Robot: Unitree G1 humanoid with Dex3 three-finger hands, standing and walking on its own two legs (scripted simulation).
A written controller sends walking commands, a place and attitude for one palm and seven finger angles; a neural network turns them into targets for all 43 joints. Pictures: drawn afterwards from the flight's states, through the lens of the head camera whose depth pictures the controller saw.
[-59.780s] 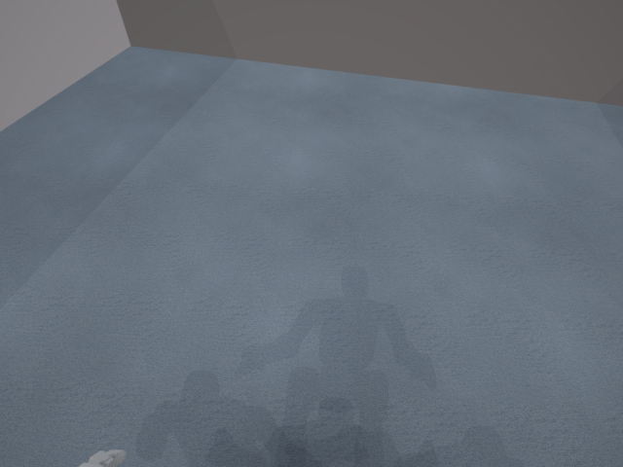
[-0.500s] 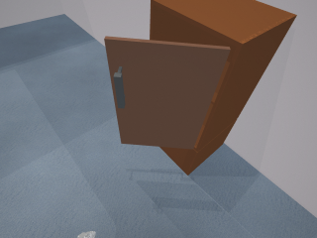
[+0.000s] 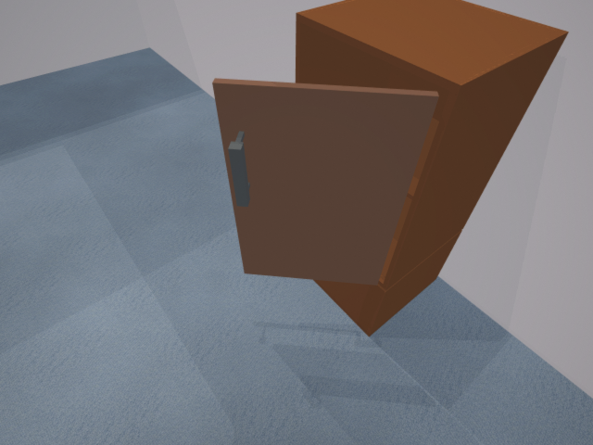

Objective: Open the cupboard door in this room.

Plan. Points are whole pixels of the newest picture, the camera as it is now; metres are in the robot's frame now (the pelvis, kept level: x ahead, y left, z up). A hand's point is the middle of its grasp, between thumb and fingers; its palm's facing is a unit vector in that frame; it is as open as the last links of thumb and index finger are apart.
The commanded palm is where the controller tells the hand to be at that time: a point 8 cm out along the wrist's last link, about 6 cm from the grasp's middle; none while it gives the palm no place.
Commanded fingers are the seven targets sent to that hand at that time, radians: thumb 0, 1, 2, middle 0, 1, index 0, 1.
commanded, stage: come to a stop and stand still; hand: left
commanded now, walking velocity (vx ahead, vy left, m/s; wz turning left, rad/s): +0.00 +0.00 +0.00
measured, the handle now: (242, 169) +0.62 +0.16 +0.01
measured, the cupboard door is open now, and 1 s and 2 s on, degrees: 46 46 46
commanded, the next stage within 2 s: look again from close up in 0.34 s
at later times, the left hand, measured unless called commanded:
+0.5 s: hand out of the picture +0.01 +0.17 -0.15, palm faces -0.01 -0.97 -0.23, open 7.4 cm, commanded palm none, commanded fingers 0.00 0.90 0.90 -0.20 -0.30 -0.20 -0.30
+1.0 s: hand out of the picture +0.06 +0.17 -0.16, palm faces +0.01 -0.97 -0.22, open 7.3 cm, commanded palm none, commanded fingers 0.00 0.90 0.90 -0.20 -0.30 -0.20 -0.30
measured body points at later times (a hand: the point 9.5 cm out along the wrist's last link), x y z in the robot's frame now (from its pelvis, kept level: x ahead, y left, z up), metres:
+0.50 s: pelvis -0.01 -0.01 +0.01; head +0.00 -0.03 +0.46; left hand +0.01 +0.22 -0.13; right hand -0.03 -0.25 -0.15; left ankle -0.02 +0.09 -0.73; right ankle +0.03 -0.12 -0.73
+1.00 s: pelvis +0.04 -0.01 +0.01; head +0.05 -0.02 +0.46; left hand +0.06 +0.22 -0.14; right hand +0.05 -0.23 -0.15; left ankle -0.02 +0.09 -0.73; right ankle +0.03 -0.12 -0.73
